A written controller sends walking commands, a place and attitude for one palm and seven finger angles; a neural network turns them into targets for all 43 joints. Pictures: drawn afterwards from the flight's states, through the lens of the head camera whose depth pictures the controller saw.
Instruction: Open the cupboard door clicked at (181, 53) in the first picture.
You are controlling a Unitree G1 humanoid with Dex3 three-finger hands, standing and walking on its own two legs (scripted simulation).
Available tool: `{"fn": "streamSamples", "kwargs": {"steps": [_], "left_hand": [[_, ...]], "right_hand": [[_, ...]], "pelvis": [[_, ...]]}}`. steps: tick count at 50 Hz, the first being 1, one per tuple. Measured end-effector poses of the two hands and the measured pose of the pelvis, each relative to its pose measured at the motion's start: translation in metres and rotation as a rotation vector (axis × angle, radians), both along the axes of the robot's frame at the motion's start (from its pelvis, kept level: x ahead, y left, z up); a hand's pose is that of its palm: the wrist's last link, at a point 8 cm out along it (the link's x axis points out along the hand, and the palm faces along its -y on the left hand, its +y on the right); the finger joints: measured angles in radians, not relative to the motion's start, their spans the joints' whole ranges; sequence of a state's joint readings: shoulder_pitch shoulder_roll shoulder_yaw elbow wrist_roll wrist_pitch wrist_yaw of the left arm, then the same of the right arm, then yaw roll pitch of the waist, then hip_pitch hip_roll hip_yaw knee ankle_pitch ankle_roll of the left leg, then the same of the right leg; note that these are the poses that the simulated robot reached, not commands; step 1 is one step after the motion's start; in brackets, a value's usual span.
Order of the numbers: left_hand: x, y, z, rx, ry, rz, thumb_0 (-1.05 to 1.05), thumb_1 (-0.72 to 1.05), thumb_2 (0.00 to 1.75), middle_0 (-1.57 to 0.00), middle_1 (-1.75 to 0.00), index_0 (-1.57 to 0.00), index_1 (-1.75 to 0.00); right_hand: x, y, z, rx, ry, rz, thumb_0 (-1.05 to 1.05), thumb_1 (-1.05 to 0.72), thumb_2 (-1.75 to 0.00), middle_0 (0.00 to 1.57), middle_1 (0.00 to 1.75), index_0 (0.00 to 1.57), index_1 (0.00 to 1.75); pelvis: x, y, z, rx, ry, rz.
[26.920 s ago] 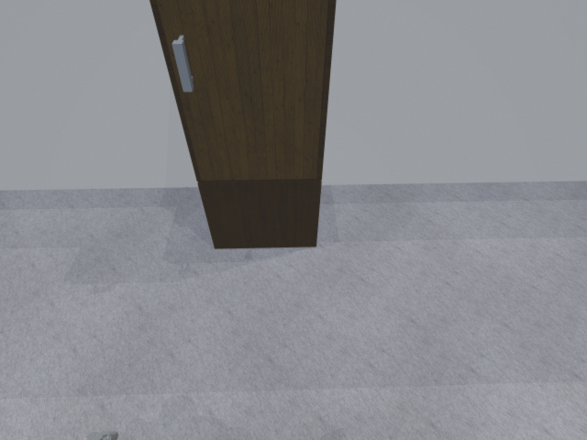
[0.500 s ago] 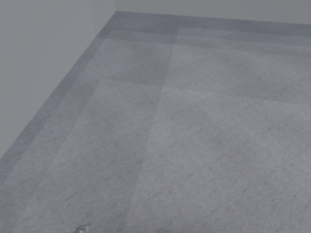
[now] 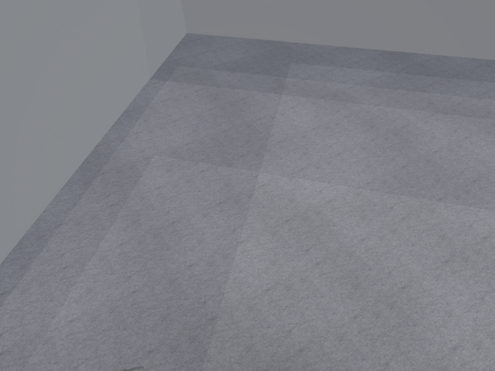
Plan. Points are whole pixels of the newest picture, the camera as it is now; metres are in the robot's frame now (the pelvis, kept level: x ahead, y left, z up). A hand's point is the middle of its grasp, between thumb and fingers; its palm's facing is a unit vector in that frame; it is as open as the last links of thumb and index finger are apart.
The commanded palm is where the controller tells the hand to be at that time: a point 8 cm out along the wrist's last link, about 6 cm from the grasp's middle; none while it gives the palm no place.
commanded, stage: turn to face it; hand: left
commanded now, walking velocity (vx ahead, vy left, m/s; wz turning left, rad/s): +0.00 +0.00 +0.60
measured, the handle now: out of the picture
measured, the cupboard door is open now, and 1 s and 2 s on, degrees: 44 44 44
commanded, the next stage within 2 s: none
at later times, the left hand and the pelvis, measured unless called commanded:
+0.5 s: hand (151, 330) +0.21 +0.20 -0.14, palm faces +0.28 -0.93 -0.24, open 7.3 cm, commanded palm none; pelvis +0.15 -0.02 +0.01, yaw +16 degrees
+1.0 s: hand out of the picture +0.13 +0.17 -0.16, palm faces +0.58 -0.77 -0.25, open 7.4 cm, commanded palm none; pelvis +0.20 -0.04 +0.01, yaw +35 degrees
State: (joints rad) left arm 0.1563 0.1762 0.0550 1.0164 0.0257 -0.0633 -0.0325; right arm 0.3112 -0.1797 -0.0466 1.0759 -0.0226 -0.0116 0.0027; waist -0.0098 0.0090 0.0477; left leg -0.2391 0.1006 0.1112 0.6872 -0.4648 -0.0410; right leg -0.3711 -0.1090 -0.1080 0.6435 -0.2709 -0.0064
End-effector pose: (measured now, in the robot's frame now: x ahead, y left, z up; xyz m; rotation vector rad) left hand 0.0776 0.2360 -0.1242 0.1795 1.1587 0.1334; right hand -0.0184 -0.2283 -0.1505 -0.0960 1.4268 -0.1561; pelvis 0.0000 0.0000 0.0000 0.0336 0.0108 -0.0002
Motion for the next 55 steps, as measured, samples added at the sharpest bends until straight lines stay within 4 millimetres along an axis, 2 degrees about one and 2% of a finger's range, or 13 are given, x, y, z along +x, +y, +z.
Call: {"fn": "streamSamples", "kwargs": {"steps": [2,5,9,13,17,24,28,31,35,40,43,48,55], "left_hand": [[0.018,-0.008,0.003,-0.003,-0.014,0.023,0.00,0.91,0.90,-0.20,-0.30,-0.20,-0.30],[0.036,-0.013,0.007,-0.007,-0.020,0.082,-0.01,0.92,0.90,-0.20,-0.30,-0.20,-0.30],[0.047,-0.003,0.004,-0.005,0.011,0.130,-0.02,0.94,0.90,-0.21,-0.30,-0.21,-0.30],[0.050,0.012,-0.016,-0.015,0.077,0.165,-0.02,0.93,0.90,-0.21,-0.30,-0.21,-0.30],[0.065,0.021,-0.015,0.009,0.108,0.196,-0.01,0.92,0.90,-0.20,-0.30,-0.20,-0.30],[0.107,0.013,0.013,0.031,-0.016,0.267,0.00,0.91,0.90,-0.20,-0.30,-0.20,-0.30],[0.114,0.001,0.015,0.080,-0.068,0.299,0.00,0.91,0.90,-0.20,-0.30,-0.20,-0.30],[0.102,-0.012,0.017,0.084,-0.035,0.347,0.00,0.90,0.90,-0.20,-0.30,-0.20,-0.30],[0.080,-0.030,0.017,0.053,0.033,0.411,0.00,0.90,0.90,-0.20,-0.30,-0.20,-0.30],[0.045,-0.043,0.005,-0.002,0.102,0.505,0.00,0.90,0.90,-0.21,-0.30,-0.21,-0.30],[0.022,-0.042,-0.013,-0.030,0.136,0.570,0.00,0.90,0.90,-0.21,-0.30,-0.21,-0.30],[0.010,-0.033,-0.013,-0.012,0.172,0.645,0.00,0.90,0.90,-0.20,-0.30,-0.20,-0.30],[0.036,-0.027,0.012,0.045,0.061,0.701,0.00,0.91,0.90,-0.20,-0.30,-0.20,-0.30]], "right_hand": [[0.014,-0.007,0.001,-0.006,0.047,0.009,0.00,-0.91,-0.90,0.20,0.30,0.20,0.29],[0.052,-0.014,0.012,-0.024,0.048,0.035,0.00,-0.91,-0.90,0.20,0.30,0.20,0.29],[0.123,-0.012,0.024,-0.037,-0.028,0.103,0.00,-0.91,-0.90,0.20,0.30,0.19,0.29],[0.195,-0.006,0.019,-0.066,-0.161,0.167,0.00,-0.91,-0.90,0.20,0.30,0.19,0.29],[0.239,-0.004,0.027,-0.086,-0.232,0.209,0.00,-0.91,-0.90,0.20,0.30,0.19,0.29],[0.285,-0.019,0.030,-0.070,-0.190,0.314,0.00,-0.90,-0.90,0.20,0.30,0.20,0.29],[0.318,-0.037,0.016,-0.048,-0.186,0.345,0.00,-0.90,-0.90,0.20,0.30,0.20,0.29],[0.345,-0.043,0.016,-0.051,-0.187,0.381,0.00,-0.90,-0.90,0.20,0.30,0.20,0.29],[0.380,-0.035,0.029,-0.049,-0.208,0.438,0.00,-0.91,-0.90,0.20,0.30,0.19,0.29],[0.422,-0.003,0.039,-0.039,-0.254,0.555,0.00,-0.91,-0.90,0.19,0.30,0.19,0.29],[0.444,0.022,0.037,-0.040,-0.309,0.630,0.00,-0.91,-0.90,0.19,0.30,0.19,0.29],[0.451,0.040,0.040,-0.039,-0.320,0.701,0.00,-0.90,-0.90,0.20,0.30,0.20,0.29],[0.452,0.032,0.034,-0.020,-0.224,0.757,0.00,-0.90,-0.90,0.20,0.30,0.20,0.29]], "pelvis": [[0.018,-0.003,0.002,-0.018,-0.005,0.033],[0.043,-0.006,0.010,-0.018,0.002,0.070],[0.072,-0.006,0.015,-0.009,0.011,0.114],[0.100,0.005,0.000,-0.038,0.003,0.134],[0.117,0.002,0.002,-0.040,0.002,0.169],[0.141,-0.019,0.012,-0.054,0.009,0.262],[0.159,-0.040,0.001,-0.019,0.019,0.315],[0.168,-0.046,0.004,-0.018,0.006,0.365],[0.180,-0.048,0.013,-0.002,0.008,0.416],[0.189,-0.044,0.013,0.000,0.011,0.488],[0.191,-0.036,0.001,-0.022,0.009,0.532],[0.195,-0.038,0.003,-0.034,-0.003,0.587],[0.210,-0.052,0.013,-0.055,-0.003,0.676]]}}
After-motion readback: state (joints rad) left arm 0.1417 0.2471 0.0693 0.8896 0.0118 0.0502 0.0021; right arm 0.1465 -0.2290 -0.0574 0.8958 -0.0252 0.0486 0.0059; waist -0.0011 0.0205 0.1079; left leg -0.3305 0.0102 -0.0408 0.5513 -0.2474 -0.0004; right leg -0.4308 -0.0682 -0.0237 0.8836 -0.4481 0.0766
